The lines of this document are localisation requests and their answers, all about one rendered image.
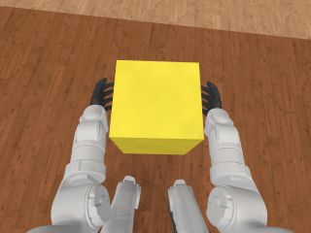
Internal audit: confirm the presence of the right robot hand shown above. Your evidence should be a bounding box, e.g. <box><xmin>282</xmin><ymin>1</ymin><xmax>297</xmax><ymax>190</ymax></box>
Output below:
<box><xmin>200</xmin><ymin>81</ymin><xmax>223</xmax><ymax>117</ymax></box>

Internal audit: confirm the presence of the right robot upper arm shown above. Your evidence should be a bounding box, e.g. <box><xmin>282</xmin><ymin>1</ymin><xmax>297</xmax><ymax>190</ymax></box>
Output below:
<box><xmin>206</xmin><ymin>184</ymin><xmax>294</xmax><ymax>233</ymax></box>

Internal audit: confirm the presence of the left robot upper arm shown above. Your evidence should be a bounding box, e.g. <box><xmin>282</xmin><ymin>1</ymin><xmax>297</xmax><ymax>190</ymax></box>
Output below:
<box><xmin>26</xmin><ymin>183</ymin><xmax>112</xmax><ymax>233</ymax></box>

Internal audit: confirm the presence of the robot right forearm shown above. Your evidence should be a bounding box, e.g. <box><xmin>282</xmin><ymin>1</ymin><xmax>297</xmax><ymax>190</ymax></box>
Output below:
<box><xmin>204</xmin><ymin>108</ymin><xmax>267</xmax><ymax>213</ymax></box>

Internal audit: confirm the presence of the robot left thigh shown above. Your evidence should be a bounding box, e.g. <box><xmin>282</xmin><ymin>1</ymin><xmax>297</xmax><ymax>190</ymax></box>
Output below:
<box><xmin>100</xmin><ymin>180</ymin><xmax>142</xmax><ymax>233</ymax></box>

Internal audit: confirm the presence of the robot left forearm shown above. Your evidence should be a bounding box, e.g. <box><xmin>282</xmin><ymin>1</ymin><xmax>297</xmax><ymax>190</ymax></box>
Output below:
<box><xmin>51</xmin><ymin>105</ymin><xmax>109</xmax><ymax>218</ymax></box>

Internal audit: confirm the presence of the carton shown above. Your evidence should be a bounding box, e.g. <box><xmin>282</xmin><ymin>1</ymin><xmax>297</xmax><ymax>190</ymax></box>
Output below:
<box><xmin>109</xmin><ymin>60</ymin><xmax>204</xmax><ymax>155</ymax></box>

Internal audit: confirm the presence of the robot left shin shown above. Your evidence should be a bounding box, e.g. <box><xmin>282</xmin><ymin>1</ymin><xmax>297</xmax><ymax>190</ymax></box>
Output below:
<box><xmin>116</xmin><ymin>176</ymin><xmax>136</xmax><ymax>189</ymax></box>

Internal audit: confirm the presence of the left robot hand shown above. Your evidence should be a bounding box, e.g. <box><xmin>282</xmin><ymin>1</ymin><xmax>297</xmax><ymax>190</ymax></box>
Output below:
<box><xmin>89</xmin><ymin>78</ymin><xmax>115</xmax><ymax>112</ymax></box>

